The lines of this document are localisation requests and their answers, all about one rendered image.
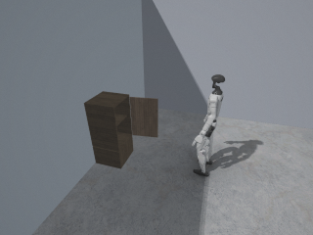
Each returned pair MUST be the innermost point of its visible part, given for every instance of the humanoid robot torso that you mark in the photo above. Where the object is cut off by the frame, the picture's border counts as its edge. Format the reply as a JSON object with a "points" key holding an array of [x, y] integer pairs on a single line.
{"points": [[218, 107]]}

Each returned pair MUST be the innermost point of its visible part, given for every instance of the right robot shin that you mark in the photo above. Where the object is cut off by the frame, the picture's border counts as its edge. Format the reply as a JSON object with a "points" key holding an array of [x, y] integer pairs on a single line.
{"points": [[207, 152]]}

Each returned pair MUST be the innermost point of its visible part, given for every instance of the left robot forearm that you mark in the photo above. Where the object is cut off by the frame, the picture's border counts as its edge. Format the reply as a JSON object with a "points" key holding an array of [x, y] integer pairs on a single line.
{"points": [[207, 125]]}

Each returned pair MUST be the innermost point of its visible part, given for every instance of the left robot hand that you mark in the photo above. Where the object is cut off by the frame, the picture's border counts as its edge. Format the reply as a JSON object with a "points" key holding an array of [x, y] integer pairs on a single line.
{"points": [[199, 140]]}

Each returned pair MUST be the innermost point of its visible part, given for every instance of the cupboard door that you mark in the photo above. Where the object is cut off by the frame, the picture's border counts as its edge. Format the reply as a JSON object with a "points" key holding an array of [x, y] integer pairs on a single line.
{"points": [[144, 116]]}

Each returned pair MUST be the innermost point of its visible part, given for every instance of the robot left upper arm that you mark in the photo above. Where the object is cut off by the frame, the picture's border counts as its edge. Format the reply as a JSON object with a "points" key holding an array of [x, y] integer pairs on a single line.
{"points": [[213, 105]]}

